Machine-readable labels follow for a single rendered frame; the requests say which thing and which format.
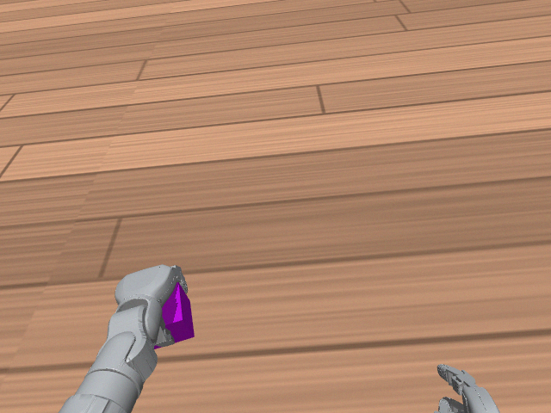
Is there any cube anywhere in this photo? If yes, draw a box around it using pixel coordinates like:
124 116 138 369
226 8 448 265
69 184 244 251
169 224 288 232
154 282 195 349

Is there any left robot hand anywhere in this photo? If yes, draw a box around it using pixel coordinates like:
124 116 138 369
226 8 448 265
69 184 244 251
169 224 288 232
115 264 188 347

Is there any left robot arm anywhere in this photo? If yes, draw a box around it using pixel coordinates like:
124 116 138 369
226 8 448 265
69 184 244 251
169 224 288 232
59 294 163 413

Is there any right robot hand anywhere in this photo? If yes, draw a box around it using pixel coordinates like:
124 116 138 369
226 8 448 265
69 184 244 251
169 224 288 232
434 364 500 413

